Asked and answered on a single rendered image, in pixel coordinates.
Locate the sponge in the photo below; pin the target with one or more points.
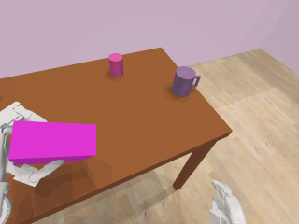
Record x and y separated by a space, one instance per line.
39 142

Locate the table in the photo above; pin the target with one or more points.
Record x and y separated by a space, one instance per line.
140 125

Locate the robot right hand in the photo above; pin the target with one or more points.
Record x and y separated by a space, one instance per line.
230 211

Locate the robot left hand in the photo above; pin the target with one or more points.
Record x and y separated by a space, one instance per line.
27 174

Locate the left robot forearm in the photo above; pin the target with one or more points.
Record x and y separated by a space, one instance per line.
6 204

